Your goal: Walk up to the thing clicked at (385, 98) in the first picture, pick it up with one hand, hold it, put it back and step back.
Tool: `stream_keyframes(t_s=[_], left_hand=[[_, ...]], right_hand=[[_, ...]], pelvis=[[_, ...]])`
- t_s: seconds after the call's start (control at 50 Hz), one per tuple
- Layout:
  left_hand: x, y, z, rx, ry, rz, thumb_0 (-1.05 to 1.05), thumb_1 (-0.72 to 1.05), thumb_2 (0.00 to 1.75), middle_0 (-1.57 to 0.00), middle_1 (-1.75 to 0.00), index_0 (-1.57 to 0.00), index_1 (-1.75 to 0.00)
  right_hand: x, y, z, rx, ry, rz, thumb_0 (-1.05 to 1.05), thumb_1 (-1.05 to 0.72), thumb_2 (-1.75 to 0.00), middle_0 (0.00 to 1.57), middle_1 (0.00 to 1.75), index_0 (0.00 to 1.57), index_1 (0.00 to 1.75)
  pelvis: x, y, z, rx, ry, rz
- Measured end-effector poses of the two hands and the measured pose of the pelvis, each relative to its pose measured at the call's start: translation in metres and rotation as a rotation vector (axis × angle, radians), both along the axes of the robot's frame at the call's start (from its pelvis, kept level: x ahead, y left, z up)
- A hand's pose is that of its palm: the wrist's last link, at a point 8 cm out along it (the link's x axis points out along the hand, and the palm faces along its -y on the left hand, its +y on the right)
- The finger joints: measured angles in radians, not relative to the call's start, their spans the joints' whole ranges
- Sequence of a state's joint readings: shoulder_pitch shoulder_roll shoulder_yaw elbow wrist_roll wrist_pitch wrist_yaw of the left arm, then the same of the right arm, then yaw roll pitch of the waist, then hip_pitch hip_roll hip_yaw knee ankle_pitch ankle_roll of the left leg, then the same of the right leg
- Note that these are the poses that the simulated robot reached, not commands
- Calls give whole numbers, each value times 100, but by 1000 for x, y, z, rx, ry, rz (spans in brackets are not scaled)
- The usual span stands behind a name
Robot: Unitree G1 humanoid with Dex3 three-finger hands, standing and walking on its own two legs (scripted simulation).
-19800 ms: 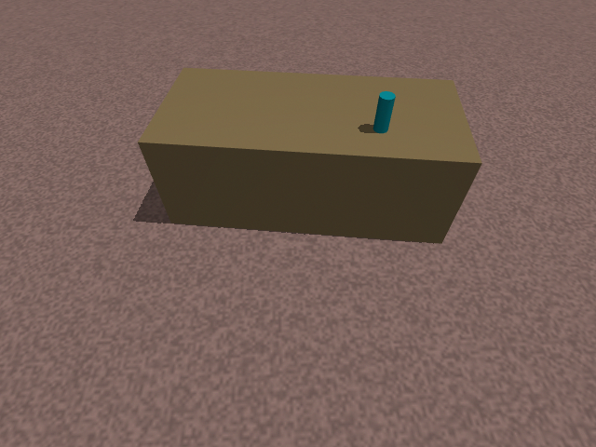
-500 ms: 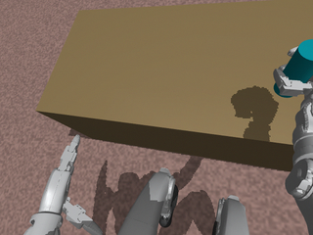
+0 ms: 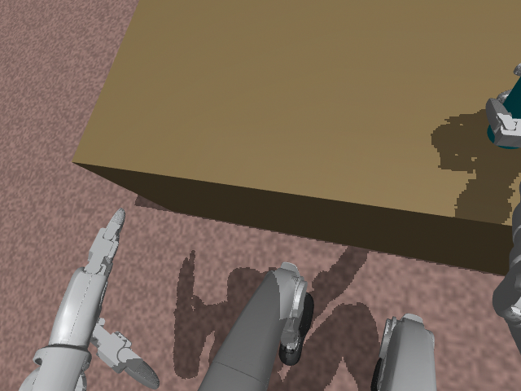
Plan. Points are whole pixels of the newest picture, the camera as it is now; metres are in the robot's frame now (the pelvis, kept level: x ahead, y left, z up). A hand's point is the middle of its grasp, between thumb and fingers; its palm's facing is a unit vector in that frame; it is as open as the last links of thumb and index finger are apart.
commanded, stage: lower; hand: right
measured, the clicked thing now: out of the picture +0.55 -0.19 -0.03
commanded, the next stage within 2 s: loosen in 0.62 s
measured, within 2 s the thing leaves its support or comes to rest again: rests again in 0.44 s
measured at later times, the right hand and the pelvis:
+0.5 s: hand (506, 119) +0.55 -0.17 -0.06, palm faces +0.15 +0.99 +0.00, open 7.8 cm; pelvis -0.02 +0.01 -0.02, yaw +0 degrees
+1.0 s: hand (511, 121) +0.55 -0.18 -0.07, palm faces +0.16 +0.99 -0.01, open 8.1 cm; pelvis -0.02 +0.00 -0.04, yaw +0 degrees
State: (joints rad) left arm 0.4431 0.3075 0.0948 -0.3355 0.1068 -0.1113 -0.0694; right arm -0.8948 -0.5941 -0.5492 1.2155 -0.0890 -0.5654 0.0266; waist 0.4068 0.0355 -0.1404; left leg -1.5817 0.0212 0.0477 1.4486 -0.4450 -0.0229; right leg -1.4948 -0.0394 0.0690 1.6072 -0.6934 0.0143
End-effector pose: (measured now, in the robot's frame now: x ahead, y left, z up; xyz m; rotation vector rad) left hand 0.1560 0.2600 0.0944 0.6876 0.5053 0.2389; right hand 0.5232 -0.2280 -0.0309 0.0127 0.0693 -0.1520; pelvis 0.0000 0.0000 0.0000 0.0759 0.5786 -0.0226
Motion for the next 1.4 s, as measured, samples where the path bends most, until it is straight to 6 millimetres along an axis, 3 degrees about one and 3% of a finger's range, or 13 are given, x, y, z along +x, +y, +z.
stream_keyframes(t_s=[0.2,0.56,0.8,0.9,1.08,1.22,1.4], left_hand=[[0,-11,3,-13,-46,-43,-1,-52,4,-6,-5,-7,-4],[-10,-7,3,52,-51,-57,-1,-52,3,-6,-5,-7,-3],[-14,-7,3,76,-68,-68,-1,-52,3,-6,-5,-7,-3],[-15,-8,5,84,-71,-72,-1,-50,2,-6,-5,-8,-3],[-14,-7,4,85,-55,-65,-1,-51,3,-6,-6,-8,-4],[-8,-9,6,83,-51,-78,-1,-53,5,-7,-6,-7,-5],[-6,-5,6,83,-49,-67,-1,-54,5,-7,-6,-7,-6]], right_hand=[[-3,3,-13,2,22,-3,0,17,-120,82,119,83,120],[-2,4,-35,-7,15,3,0,16,-120,83,118,84,119],[-2,1,-36,-3,-16,-5,0,16,-118,84,116,85,116],[-1,-2,-36,-5,-20,-12,-1,13,-105,88,105,89,106],[0,-4,-45,-14,17,-2,-1,24,-60,93,78,95,79],[-2,-1,-48,0,19,-1,-1,40,-34,79,57,79,57],[-2,-3,-42,-7,10,-9,-1,39,-28,53,42,53,42]], pelvis=[[-6,2,-8,-3,-1,-3],[-16,5,-26,-3,12,1],[-21,5,-36,-2,13,1],[-23,5,-38,-3,15,1],[-19,4,-38,-3,23,1],[-14,4,-36,-2,25,1],[-12,4,-33,-2,21,0]])
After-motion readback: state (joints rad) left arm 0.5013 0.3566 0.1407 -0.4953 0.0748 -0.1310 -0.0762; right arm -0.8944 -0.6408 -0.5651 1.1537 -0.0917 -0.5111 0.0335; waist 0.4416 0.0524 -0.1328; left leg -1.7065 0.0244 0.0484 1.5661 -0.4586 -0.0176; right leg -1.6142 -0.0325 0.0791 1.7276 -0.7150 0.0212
